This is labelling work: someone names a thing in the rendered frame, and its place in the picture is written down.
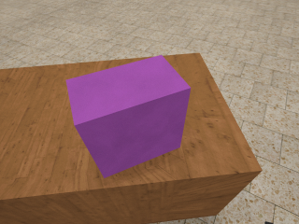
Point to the carton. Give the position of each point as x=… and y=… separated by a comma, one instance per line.
x=129, y=114

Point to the pedestal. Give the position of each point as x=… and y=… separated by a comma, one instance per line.
x=48, y=176

